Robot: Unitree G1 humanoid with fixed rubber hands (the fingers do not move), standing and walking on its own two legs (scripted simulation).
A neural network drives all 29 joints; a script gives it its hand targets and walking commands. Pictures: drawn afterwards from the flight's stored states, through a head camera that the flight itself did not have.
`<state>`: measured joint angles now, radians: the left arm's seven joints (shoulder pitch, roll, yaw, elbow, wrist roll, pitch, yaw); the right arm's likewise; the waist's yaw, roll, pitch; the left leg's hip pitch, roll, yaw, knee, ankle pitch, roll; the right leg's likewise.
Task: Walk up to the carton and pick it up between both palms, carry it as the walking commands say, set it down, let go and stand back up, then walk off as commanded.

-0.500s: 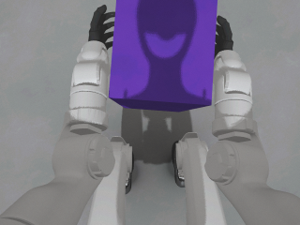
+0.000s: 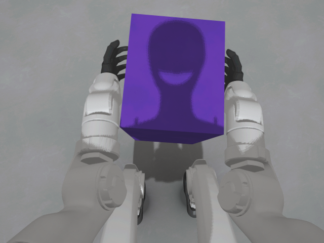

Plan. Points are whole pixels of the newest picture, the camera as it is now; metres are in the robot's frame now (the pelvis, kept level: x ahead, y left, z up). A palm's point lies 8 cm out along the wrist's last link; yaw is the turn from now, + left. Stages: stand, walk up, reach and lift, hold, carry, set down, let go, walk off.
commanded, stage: reach and lift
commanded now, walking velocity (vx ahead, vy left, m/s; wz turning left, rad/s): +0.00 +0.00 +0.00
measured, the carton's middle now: (169, 95) +0.46 -0.02 -0.13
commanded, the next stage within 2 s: none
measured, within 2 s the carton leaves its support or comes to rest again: neither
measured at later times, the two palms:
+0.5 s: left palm (100, 73) +0.46 +0.12 +0.02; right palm (246, 82) +0.44 -0.16 +0.01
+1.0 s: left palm (85, 68) +0.44 +0.12 +0.09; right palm (267, 78) +0.42 -0.16 +0.09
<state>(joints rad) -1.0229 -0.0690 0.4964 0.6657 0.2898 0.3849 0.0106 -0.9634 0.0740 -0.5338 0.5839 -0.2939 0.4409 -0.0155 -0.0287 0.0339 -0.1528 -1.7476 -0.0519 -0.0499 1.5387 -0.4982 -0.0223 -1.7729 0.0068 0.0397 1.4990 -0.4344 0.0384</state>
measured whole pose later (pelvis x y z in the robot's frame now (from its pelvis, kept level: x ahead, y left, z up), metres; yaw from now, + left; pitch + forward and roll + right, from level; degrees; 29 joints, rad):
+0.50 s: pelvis +0.02 +0.00 +0.06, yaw +0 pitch +35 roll +0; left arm -0.83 -0.12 0.47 0.61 0.29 0.36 0.00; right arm -0.78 0.12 -0.49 0.54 -0.29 0.41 -0.01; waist -0.03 0.03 -0.17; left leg -1.46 -0.05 -0.06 1.31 -0.46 -0.02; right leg -1.49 0.00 0.04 1.28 -0.40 0.03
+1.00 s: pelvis +0.04 +0.00 +0.13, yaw +0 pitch +27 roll +0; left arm -0.65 -0.17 0.44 0.54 0.29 0.34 -0.02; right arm -0.61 0.16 -0.45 0.47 -0.30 0.40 0.01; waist -0.03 0.03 -0.12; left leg -1.10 -0.04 -0.06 1.02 -0.38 -0.01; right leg -1.13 0.00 0.04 0.99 -0.33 0.03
